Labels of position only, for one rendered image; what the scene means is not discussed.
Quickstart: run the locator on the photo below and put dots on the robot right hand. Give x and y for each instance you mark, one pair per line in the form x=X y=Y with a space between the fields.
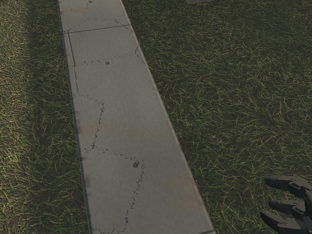
x=302 y=211

